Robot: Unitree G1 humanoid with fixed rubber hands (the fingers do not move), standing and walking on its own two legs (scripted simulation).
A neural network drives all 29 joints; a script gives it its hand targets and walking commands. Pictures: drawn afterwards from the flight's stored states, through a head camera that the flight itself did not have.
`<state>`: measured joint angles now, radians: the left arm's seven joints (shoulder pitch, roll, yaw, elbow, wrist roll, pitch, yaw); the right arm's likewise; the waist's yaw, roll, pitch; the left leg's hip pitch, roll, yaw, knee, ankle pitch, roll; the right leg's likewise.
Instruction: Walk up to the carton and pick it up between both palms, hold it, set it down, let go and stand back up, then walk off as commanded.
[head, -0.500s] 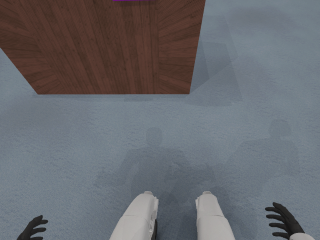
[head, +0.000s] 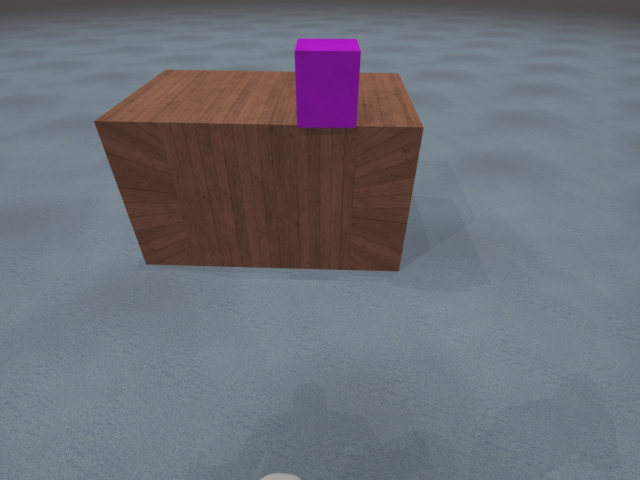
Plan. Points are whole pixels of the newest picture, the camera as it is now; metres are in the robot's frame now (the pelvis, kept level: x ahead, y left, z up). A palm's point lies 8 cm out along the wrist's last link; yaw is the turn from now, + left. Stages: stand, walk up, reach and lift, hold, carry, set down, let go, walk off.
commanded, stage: walk off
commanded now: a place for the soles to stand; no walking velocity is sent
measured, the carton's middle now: (326, 83) +1.39 -0.02 +0.08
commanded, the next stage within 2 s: stand in 1.04 s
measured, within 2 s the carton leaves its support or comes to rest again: neither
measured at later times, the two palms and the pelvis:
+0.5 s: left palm out of the picture -0.09 +0.36 -0.10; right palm out of the picture -0.16 -0.29 -0.02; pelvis -0.13 +0.04 +0.04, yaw -5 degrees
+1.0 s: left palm out of the picture -0.17 +0.20 -0.07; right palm out of the picture -0.18 -0.43 -0.14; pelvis -0.24 -0.12 -0.01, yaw -2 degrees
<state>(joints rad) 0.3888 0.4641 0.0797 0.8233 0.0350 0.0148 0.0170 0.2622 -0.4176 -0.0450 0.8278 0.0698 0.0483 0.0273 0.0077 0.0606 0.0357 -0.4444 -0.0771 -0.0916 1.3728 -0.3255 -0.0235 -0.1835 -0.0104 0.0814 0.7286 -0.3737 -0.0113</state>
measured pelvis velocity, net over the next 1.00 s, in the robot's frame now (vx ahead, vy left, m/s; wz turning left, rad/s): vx -0.24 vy -0.12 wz -0.03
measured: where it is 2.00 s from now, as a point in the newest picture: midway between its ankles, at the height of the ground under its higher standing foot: outside the picture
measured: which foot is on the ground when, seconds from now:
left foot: up 0.00-0.04, down 0.06-0.76, up 0.78-1.00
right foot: down 0.00-0.08, up 0.10-0.74, down 0.76-1.00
